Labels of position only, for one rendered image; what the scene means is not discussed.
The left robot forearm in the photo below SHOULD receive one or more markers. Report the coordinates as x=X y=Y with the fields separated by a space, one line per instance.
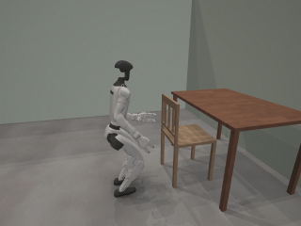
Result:
x=132 y=117

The chair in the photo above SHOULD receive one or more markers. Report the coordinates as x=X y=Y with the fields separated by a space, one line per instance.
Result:
x=181 y=136

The right robot forearm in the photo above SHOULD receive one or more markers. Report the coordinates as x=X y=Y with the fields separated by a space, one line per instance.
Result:
x=128 y=127

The humanoid robot torso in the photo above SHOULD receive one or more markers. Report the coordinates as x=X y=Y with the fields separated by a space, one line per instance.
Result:
x=113 y=127

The left robot foot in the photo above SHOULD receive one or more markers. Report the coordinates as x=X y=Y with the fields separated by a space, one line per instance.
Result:
x=118 y=182

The left robot hand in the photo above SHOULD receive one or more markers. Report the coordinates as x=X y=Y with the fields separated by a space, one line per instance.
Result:
x=143 y=117

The right robot hand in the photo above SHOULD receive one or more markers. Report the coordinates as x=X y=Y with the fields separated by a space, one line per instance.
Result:
x=144 y=142

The table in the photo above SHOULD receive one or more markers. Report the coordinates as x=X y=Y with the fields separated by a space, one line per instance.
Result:
x=240 y=112

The robot right upper arm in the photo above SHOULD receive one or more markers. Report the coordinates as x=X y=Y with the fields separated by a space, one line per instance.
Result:
x=123 y=96

